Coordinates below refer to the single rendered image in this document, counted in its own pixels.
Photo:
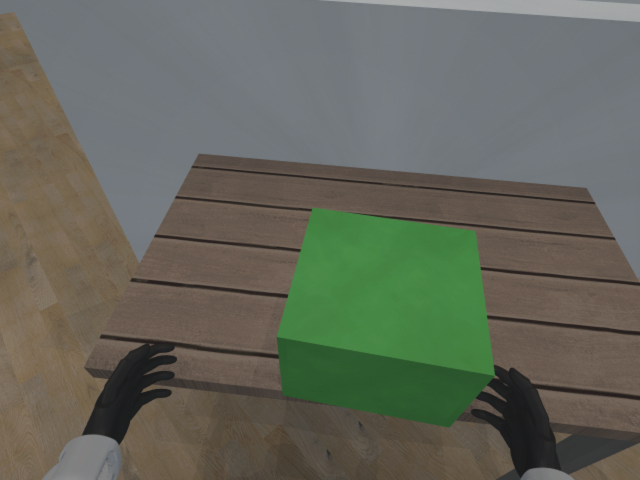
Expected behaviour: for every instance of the robot right hand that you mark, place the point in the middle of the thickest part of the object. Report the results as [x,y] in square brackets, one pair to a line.
[526,428]

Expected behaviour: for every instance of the table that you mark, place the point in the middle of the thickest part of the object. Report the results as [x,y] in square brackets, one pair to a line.
[562,301]

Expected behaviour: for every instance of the robot left hand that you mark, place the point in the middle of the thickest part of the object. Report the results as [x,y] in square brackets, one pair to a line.
[121,397]

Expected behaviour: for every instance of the carton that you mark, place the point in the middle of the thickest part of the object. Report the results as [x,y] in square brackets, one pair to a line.
[386,316]

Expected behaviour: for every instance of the left robot forearm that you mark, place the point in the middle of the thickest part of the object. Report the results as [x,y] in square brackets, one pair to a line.
[88,457]

